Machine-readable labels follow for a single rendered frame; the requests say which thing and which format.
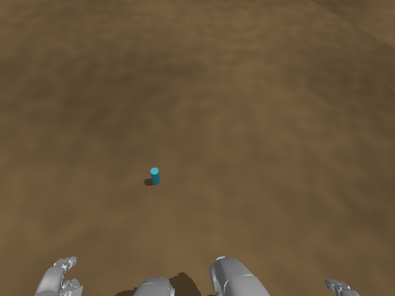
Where can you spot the right robot hand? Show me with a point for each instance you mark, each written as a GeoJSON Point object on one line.
{"type": "Point", "coordinates": [340, 288]}

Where can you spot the can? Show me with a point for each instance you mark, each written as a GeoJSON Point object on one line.
{"type": "Point", "coordinates": [155, 176]}

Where can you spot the left robot hand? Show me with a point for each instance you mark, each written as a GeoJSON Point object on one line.
{"type": "Point", "coordinates": [53, 279]}

